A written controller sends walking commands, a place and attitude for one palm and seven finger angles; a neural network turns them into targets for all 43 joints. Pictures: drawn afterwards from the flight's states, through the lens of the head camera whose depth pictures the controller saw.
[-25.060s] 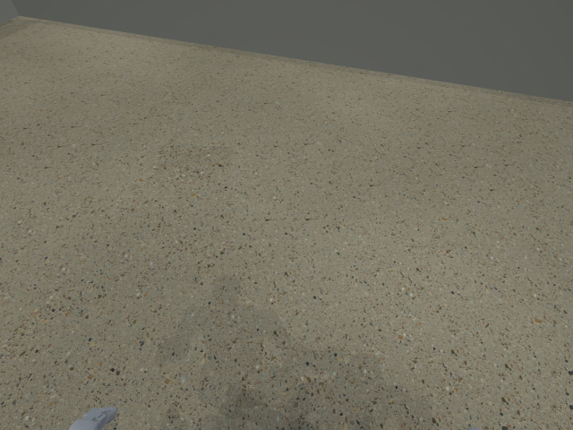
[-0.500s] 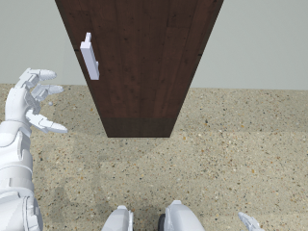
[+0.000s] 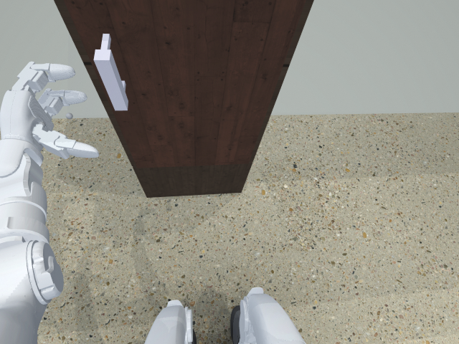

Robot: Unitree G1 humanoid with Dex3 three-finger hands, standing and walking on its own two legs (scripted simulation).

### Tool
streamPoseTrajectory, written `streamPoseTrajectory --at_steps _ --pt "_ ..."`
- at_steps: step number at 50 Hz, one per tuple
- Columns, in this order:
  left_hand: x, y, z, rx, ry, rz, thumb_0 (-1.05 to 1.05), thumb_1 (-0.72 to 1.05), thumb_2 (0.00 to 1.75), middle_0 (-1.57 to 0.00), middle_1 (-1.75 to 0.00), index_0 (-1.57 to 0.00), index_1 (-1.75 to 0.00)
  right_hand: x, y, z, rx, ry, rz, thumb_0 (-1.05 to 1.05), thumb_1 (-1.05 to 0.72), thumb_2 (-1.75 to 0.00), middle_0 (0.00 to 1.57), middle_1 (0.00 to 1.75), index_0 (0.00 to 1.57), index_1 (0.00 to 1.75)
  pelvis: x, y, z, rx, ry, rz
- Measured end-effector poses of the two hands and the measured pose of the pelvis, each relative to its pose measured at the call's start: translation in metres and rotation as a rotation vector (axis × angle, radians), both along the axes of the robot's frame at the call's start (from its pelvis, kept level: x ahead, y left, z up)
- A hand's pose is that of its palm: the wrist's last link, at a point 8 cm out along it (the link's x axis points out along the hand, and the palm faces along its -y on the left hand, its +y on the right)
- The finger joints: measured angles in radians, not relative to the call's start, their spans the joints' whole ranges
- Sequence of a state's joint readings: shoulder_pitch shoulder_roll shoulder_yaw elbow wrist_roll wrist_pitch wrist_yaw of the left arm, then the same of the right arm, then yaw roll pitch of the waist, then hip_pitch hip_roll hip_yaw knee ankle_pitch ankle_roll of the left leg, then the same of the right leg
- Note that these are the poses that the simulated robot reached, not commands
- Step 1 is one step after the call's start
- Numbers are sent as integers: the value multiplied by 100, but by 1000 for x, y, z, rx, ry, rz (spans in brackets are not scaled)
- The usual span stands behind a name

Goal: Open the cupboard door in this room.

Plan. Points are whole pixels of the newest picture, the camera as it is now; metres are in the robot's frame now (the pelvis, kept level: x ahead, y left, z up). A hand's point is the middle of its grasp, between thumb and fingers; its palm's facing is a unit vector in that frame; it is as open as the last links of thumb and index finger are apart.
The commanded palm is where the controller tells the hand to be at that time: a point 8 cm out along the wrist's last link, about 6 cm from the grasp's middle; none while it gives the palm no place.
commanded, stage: move the hooked fingers beside the handle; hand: left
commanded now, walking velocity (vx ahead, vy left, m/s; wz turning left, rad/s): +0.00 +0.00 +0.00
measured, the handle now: (114, 74) +0.57 +0.18 +0.06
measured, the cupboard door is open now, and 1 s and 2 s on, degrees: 0 0 0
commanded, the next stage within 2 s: slide the fingers in behind the handle in 1.08 s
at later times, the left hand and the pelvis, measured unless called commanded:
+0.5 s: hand (79, 93) +0.52 +0.23 +0.06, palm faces +0.01 -1.00 -0.02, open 14.0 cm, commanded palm +0.50 +0.27 +0.05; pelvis +0.00 +0.00 -0.01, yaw -1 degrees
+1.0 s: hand (76, 103) +0.51 +0.24 +0.04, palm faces +0.03 -1.00 -0.01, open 14.0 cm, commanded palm +0.50 +0.28 +0.05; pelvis +0.00 +0.01 -0.01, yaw -1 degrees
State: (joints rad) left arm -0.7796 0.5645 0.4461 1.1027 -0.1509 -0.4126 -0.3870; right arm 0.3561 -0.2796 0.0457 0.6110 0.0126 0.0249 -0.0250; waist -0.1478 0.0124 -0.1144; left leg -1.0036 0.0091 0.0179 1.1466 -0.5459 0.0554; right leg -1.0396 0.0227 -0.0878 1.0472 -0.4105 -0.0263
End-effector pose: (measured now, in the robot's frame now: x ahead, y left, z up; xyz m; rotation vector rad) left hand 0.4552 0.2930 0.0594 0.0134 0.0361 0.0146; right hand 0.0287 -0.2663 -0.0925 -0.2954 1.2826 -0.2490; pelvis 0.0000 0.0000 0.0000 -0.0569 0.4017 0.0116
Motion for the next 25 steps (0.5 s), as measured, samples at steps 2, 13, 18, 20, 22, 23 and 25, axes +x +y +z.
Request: streamPoseTrajectory --at_steps 2,13,18,20,22,23,25 --pt "5 -1 -2 4 13 2 -1 -50 30 -30 -120 -30 -120 -4 0 0 -2 11 -3 1 -91 -90 21 30 21 30 -1 1 -1 -1 6 0" --pt "32 -3 3 2 -19 16 -1 -50 30 -30 -120 -30 -120 -27 2 -1 -11 83 -30 0 -91 -90 21 30 21 30 -3 1 -6 -10 31 -4" --pt "43 -2 -3 14 5 8 -1 -50 30 -30 -120 -30 -120 -37 3 0 -18 118 -35 0 -91 -90 21 30 21 30 -4 3 -9 -16 52 -4" --pt "46 -2 -2 16 -22 8 -1 -50 30 -30 -120 -29 -120 -40 4 0 -17 133 -41 0 -91 -90 21 30 21 30 -3 3 -9 -17 60 -8" --pt "46 -4 0 16 -45 3 -1 -50 30 -30 -120 -29 -120 -43 5 0 -11 147 -49 0 -91 -90 21 30 21 30 -2 4 -9 -18 63 -10" --pt "46 -6 1 14 -51 -1 -1 -50 30 -30 -120 -29 -120 -44 5 0 -7 153 -52 0 -91 -90 21 30 21 30 -1 4 -9 -19 63 -11" --pt "46 -8 0 7 -41 -8 -1 -50 30 -30 -120 -29 -120 -45 7 0 1 160 -58 0 -91 -90 21 30 21 30 0 5 -8 -19 60 -12"
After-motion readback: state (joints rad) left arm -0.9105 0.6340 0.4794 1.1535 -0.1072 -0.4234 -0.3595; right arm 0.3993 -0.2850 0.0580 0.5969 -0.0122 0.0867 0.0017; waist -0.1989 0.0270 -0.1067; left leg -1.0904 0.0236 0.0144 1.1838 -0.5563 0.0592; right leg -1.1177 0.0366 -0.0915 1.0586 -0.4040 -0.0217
